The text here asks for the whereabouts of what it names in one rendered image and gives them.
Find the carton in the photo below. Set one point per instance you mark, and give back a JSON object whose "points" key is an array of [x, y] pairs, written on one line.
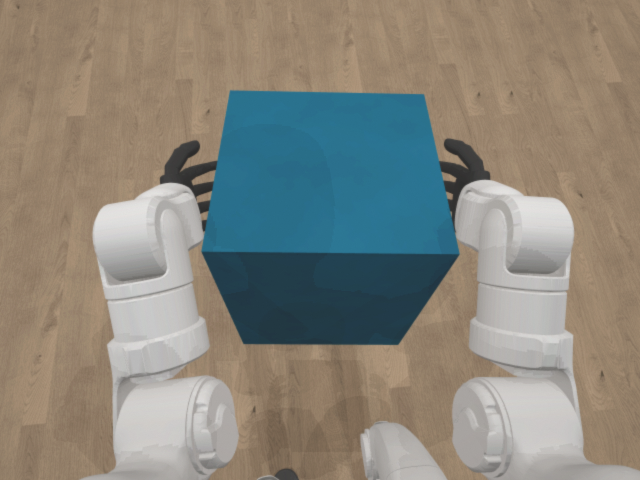
{"points": [[329, 221]]}

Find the right robot forearm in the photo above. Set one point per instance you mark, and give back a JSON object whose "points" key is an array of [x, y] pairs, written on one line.
{"points": [[524, 248]]}

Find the left robot forearm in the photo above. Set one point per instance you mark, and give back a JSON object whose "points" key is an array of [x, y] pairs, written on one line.
{"points": [[142, 248]]}

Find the robot right upper arm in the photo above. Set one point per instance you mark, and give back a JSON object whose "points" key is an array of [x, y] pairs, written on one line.
{"points": [[522, 428]]}

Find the robot left hand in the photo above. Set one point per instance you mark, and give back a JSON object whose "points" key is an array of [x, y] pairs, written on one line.
{"points": [[185, 177]]}

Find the right robot thigh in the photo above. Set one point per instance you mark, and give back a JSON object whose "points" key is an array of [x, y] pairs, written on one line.
{"points": [[391, 452]]}

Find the robot left upper arm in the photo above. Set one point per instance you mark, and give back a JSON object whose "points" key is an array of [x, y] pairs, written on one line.
{"points": [[178, 429]]}

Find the robot right hand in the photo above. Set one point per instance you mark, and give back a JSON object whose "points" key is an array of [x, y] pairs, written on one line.
{"points": [[463, 175]]}

